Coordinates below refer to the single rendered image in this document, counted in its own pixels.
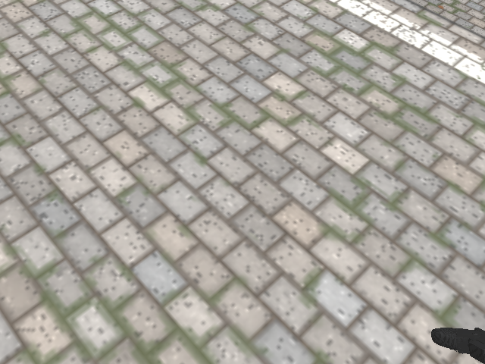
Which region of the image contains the robot right hand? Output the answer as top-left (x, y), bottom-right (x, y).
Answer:
top-left (431, 328), bottom-right (485, 364)

